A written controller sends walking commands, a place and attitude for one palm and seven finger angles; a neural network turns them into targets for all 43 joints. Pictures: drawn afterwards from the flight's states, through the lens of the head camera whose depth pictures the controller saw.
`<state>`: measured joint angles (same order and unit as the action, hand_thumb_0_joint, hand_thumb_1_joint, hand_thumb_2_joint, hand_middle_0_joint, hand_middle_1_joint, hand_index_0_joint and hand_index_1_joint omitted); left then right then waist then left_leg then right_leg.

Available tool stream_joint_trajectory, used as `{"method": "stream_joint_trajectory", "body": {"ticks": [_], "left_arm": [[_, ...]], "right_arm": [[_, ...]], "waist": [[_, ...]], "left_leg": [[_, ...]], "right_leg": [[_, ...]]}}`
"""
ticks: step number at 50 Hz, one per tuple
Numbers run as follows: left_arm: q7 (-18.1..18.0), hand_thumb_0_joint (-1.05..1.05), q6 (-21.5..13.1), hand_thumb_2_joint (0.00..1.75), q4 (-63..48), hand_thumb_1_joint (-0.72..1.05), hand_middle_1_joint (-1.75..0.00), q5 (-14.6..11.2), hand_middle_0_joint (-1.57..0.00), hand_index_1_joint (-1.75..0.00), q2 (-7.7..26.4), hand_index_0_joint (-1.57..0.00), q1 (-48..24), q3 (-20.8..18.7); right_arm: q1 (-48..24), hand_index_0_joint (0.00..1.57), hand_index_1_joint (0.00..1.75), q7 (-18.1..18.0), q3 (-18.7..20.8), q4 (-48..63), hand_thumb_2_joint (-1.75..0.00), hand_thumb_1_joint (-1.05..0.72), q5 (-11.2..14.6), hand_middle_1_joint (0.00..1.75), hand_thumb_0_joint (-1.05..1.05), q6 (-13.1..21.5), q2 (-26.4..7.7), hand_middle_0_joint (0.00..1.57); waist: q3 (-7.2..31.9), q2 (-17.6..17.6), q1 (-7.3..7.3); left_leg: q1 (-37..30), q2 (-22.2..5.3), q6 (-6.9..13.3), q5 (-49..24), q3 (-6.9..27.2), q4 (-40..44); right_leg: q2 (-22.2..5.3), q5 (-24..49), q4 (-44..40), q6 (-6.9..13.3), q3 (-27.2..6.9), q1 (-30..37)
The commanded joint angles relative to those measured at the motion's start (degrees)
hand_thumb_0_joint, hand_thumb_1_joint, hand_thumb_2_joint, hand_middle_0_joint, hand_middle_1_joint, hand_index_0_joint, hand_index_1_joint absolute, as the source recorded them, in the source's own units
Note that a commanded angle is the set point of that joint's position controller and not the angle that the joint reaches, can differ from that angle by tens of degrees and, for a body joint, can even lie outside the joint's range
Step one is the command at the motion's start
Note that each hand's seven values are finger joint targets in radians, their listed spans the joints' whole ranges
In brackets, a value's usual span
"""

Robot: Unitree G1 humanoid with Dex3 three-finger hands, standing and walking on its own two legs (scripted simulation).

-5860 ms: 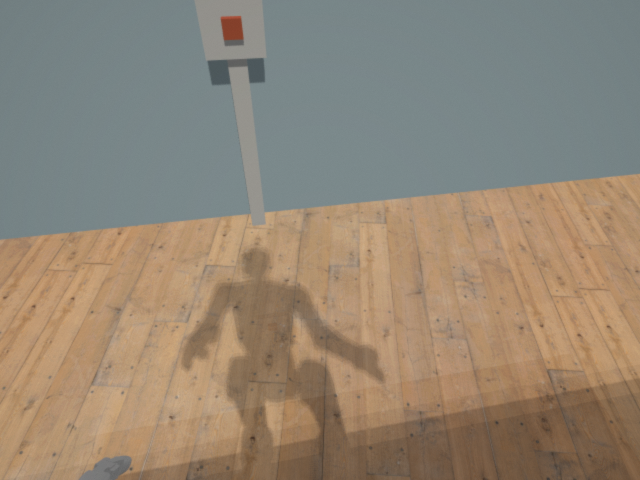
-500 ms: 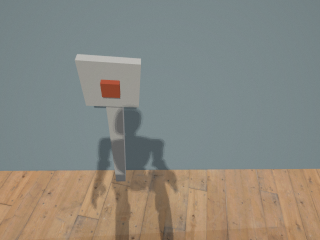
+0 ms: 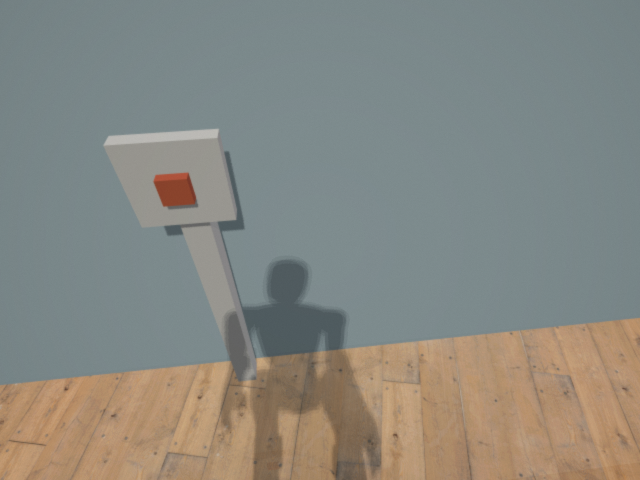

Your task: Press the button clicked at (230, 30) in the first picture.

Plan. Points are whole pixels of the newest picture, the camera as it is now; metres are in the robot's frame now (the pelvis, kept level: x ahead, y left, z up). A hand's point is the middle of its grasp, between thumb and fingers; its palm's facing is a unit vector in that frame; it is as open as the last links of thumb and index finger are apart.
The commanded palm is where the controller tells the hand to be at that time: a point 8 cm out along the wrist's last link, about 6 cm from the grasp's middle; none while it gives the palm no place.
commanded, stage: come to a stop and stand still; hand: left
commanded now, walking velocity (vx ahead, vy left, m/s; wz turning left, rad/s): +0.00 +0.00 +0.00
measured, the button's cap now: (175, 188) +0.57 +0.27 +0.06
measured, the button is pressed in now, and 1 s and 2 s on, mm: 0 0 0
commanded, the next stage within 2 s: look again from close up in 0.24 s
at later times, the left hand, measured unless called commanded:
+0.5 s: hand out of the picture -0.02 +0.18 -0.18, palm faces +0.06 -0.98 -0.18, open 7.4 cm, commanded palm none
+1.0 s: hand out of the picture +0.08 +0.31 -0.14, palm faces +0.01 -0.94 -0.35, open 7.4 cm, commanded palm none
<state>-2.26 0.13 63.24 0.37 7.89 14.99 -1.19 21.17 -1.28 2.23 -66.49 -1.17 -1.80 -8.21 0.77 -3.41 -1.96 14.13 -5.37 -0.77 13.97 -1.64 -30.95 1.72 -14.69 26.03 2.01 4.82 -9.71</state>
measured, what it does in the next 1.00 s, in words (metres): shifts its weight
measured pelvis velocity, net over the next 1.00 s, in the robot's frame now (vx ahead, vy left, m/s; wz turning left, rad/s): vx -0.01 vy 0.05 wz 0.01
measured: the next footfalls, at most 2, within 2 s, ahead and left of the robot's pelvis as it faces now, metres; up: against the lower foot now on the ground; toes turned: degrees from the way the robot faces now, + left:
right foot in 1.82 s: +0.29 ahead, -0.12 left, +0.00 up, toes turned -2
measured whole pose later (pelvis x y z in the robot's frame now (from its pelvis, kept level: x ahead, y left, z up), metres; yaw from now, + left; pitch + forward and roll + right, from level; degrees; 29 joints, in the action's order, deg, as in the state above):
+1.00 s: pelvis -0.01 +0.05 +0.00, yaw +1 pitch -1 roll +0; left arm -0.3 -0.1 57.8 1.0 19.8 9.0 -0.8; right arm 8.0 0.5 0.7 -57.7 -1.3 0.9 -18.0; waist -0.2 -0.1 0.2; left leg 12.5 0.8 2.4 11.7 -3.5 -25.5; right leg -4.3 -12.9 24.5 -2.7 3.3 -9.9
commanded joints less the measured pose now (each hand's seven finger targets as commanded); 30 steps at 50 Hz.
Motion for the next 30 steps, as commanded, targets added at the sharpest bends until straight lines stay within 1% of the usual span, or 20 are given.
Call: {"method": "stream_joint_trajectory", "body": {"ticks": [1, 2, 4, 5, 6, 7, 10, 11, 13, 16, 17, 18, 19, 20, 21, 23, 24, 26, 28, 30], "left_arm": [[0.2, 0.00, -0.6, 0.90, -0.9, 0.90, -0.30, -0.4, -0.20, -0.30, 4.4, -0.20, 2.4, -0.2], [0.2, 0.00, -0.6, 0.90, -0.8, 0.90, -0.30, -0.3, -0.20, -0.30, 4.1, -0.20, 3.0, -0.2], [0.2, 0.00, -0.4, 0.90, 0.1, 0.90, -0.30, -0.4, -0.20, -0.30, 4.9, -0.20, 3.6, -0.3], [0.3, 0.00, -0.6, 0.90, 0.3, 0.90, -0.30, -0.4, -0.20, -0.30, 5.1, -0.20, 4.2, -0.4], [0.3, 0.00, -0.8, 0.90, 0.7, 0.90, -0.30, -0.4, -0.20, -0.30, 5.0, -0.20, 4.9, -0.3], [0.2, 0.00, -0.8, 0.90, 1.0, 0.90, -0.30, -0.3, -0.20, -0.30, 4.8, -0.20, 5.2, -0.2], [0.2, 0.00, -0.9, 0.90, 1.5, 0.90, -0.30, -0.1, -0.20, -0.30, 4.5, -0.20, 5.3, -0.1], [0.2, 0.00, -0.9, 0.90, 1.5, 0.90, -0.30, -0.1, -0.20, -0.30, 4.3, -0.20, 5.4, -0.1], [0.1, 0.00, -0.9, 0.90, 1.7, 0.90, -0.30, 0.0, -0.20, -0.30, 3.9, -0.20, 5.9, -0.1], [0.1, 0.00, -1.1, 0.90, 2.0, 0.90, -0.30, 0.1, -0.20, -0.30, 3.4, -0.20, 6.8, 0.0], [0.3, 0.00, -1.6, 0.90, -4.1, 0.90, -0.30, 1.5, -0.20, -0.30, 15.0, -0.20, 4.6, -0.1], [-0.1, 0.00, -1.8, 0.90, -4.1, 0.90, -0.30, 1.0, -0.20, -0.30, 10.1, -0.20, 4.5, -1.3], [-0.2, 0.00, -2.0, 0.90, -3.9, 0.90, -0.30, 1.4, -0.20, -0.30, 9.5, -0.20, 5.0, -1.4], [-0.1, 0.00, -1.8, 0.90, -4.8, 0.90, -0.30, 1.1, -0.20, -0.30, 9.8, -0.20, 4.7, -1.1], [-0.1, 0.00, -1.6, 0.90, -5.6, 0.90, -0.30, 1.2, -0.20, -0.30, 9.8, -0.20, 4.6, -1.4], [0.0, 0.00, -1.7, 0.90, -6.8, 0.90, -0.30, 1.2, -0.20, -0.30, 11.3, -0.20, 2.3, -2.0], [0.0, 0.00, -1.8, 0.90, -7.2, 0.90, -0.30, 1.1, -0.20, -0.30, 11.7, -0.20, 1.8, -2.0], [0.2, 0.00, -2.1, 0.90, -7.5, 0.90, -0.30, 0.9, -0.20, -0.30, 12.2, -0.20, 1.5, -2.0], [0.3, 0.00, -2.1, 0.90, -7.7, 0.90, -0.30, 0.8, -0.20, -0.30, 13.3, -0.20, 1.5, -2.2], [0.5, 0.00, -2.1, 0.90, -7.6, 0.90, -0.30, 0.7, -0.20, -0.30, 14.3, -0.20, 1.2, -2.1]], "right_arm": [[3.3, 0.20, 0.30, -0.8, -0.6, 0.2, -0.90, -0.90, 0.2, 0.30, 0.00, 1.5, -2.1, 0.20], [3.2, 0.20, 0.30, -1.0, -0.6, 0.2, -0.90, -0.90, 0.3, 0.30, 0.00, 1.6, -2.6, 0.20], [1.5, 0.20, 0.30, -1.1, -0.7, -0.1, -0.90, -0.90, 0.4, 0.30, 0.00, 2.1, -2.4, 0.20], [1.3, 0.20, 0.30, -1.1, -0.7, 0.0, -0.90, -0.90, 0.5, 0.30, 0.00, 2.3, -2.5, 0.20], [0.7, 0.20, 0.30, -1.1, -0.7, 0.2, -0.90, -0.90, 0.6, 0.30, 0.00, 2.4, -2.5, 0.20], [0.4, 0.20, 0.30, -1.2, -0.6, 0.3, -0.90, -0.90, 0.7, 0.30, 0.00, 2.3, -2.6, 0.20], [0.3, 0.20, 0.30, -1.2, -0.5, 0.5, -0.90, -0.90, 0.6, 0.30, 0.00, 2.1, -2.3, 0.20], [0.4, 0.20, 0.30, -1.2, -0.5, 0.5, -0.90, -0.90, 0.6, 0.30, 0.00, 2.1, -2.3, 0.20], [0.3, 0.20, 0.30, -1.1, -0.4, 0.5, -0.90, -0.90, 0.6, 0.30, 0.00, 2.1, -2.1, 0.20], [-0.2, 0.20, 0.30, -1.1, -0.5, 0.7, -0.90, -0.90, 0.6, 0.30, 0.00, 2.1, -2.1, 0.20], [-4.6, 0.20, 0.30, -0.3, 0.3, 9.0, -0.90, -0.90, 0.1, 0.30, 0.00, 1.9, -11.5, 0.20], [-4.2, 0.20, 0.30, -0.8, 0.9, 9.7, -0.90, -0.90, -0.4, 0.30, 0.00, 2.6, -8.7, 0.20], [-3.8, 0.20, 0.30, -1.0, 1.1, 8.9, -0.90, -0.90, -0.5, 0.30, 0.00, 2.8, -7.0, 0.20], [-2.7, 0.20, 0.30, -0.9, 0.8, 8.9, -0.90, -0.90, -0.5, 0.30, 0.00, 2.5, -6.9, 0.20], [-2.5, 0.20, 0.30, -0.8, 1.0, 9.2, -0.90, -0.90, -0.4, 0.30, 0.00, 2.2, -6.5, 0.20], [-2.4, 0.20, 0.30, -0.6, 1.4, 9.8, -0.90, -0.90, -0.4, 0.30, 0.00, 2.4, -7.8, 0.20], [-2.5, 0.20, 0.30, -0.5, 1.4, 9.9, -0.90, -0.90, -0.2, 0.30, 0.00, 2.7, -8.5, 0.20], [-3.4, 0.20, 0.30, -0.5, 1.5, 10.4, -0.90, -0.90, -0.1, 0.30, 0.00, 3.5, -10.3, 0.20], [-5.1, 0.20, 0.30, -0.5, 1.6, 11.0, -0.90, -0.90, 0.0, 0.30, 0.00, 4.0, -12.7, 0.20], [-6.8, 0.20, 0.30, -0.5, 1.6, 11.5, -0.90, -0.90, 0.1, 0.30, 0.00, 4.3, -14.3, 0.20]], "waist": [[-9.3, 4.5, 1.07], [-8.8, 4.9, 1.34], [-6.5, -1.7, 2.03], [-5.1, -1.6, 2.13], [-4.4, -1.3, 2.33], [-4.3, -0.5, 2.19], [-5.0, 2.9, 1.72], [-5.4, 2.9, 1.65], [-5.1, 3.4, 1.57], [-5.9, 4.0, 1.61], [-13.2, 7.3, -0.08], [-2.5, 6.6, 1.22], [-0.4, 8.0, 1.15], [-0.2, 9.4, 0.91], [-0.9, 9.5, 0.76], [-2.9, 8.0, 0.17], [-3.8, 6.1, 0.12], [-4.3, 1.4, 0.75], [-3.3, -1.3, 1.80], [-2.1, -0.8, 2.41]], "left_leg": [[-3.5, -1.3, 0.3, -4.7, 2.0, 7.7], [-3.2, -1.8, 0.3, -4.8, 2.4, 8.4], [-2.5, -1.9, 0.4, -6.7, 2.6, 10.3], [-2.3, -2.0, 0.3, -6.9, 2.3, 10.6], [-2.8, -1.7, 0.2, -6.8, 2.1, 10.4], [-3.4, -1.7, 0.1, -6.6, 1.9, 10.1], [-3.9, -1.1, 0.0, -3.9, 1.3, 10.3], [-4.0, -0.9, 0.1, -3.4, 1.2, 10.5], [-4.6, -1.0, 0.3, -3.6, 1.3, 10.6], [-4.7, -0.9, 0.4, -3.8, 1.2, 10.7], [0.6, 1.3, 0.7, -5.1, 3.1, 4.8], [-0.7, 0.7, 1.3, 0.9, 1.8, 2.5], [-0.1, 2.1, 1.5, -0.7, 1.5, 0.8], [0.7, 2.9, 1.5, 0.6, 1.1, -1.1], [1.2, 3.2, 1.6, 1.6, 0.7, -2.2], [0.5, 2.5, 2.1, 1.0, 1.0, -0.9], [0.5, 2.0, 2.2, -0.2, 1.6, 0.8], [0.6, 0.3, 2.8, -3.0, 3.5, 4.3], [1.4, -1.4, 3.5, -7.8, 5.6, 5.7], [2.1, -1.8, 3.8, -10.7, 6.2, 6.5]], "right_leg": [[-8.5, -5.6, -10.6, 0.3, -9.0, -10.7], [-7.7, -3.8, -10.2, -0.1, -8.7, -8.9], [-7.5, 2.1, -7.8, -0.8, -7.3, -4.6], [-7.4, 3.9, -7.5, -1.0, -7.2, -2.4], [-7.6, 4.7, -7.6, -1.0, -7.3, -1.9], [-7.6, 4.5, -8.0, -0.9, -7.5, -2.1], [-7.9, 0.2, -9.6, -1.0, -8.0, -3.9], [-7.9, -0.9, -9.8, -1.0, -8.0, -4.5], [-7.9, -1.0, -9.9, -1.0, -8.0, -4.9], [-8.0, -1.1, -10.2, -1.0, -8.1, -5.5], [-7.2, 4.8, -8.5, -0.3, -6.7, -8.8], [-10.4, -5.9, -7.4, 0.4, -10.0, -6.9], [-11.0, -5.3, -8.5, 1.1, -11.7, -5.9], [-11.9, -8.0, -10.1, 1.6, -12.0, -5.7], [-12.5, -10.5, -10.9, 2.0, -12.9, -7.4], [-12.1, -11.7, -10.2, 2.4, -11.8, -10.3], [-11.2, -9.8, -8.9, 2.2, -10.5, -10.3], [-8.8, -4.1, -5.5, 1.4, -8.0, -8.5], [-7.5, 3.2, -2.5, 0.6, -5.7, -4.8], [-7.4, 7.2, -1.5, 0.2, -5.0, -1.6]]}}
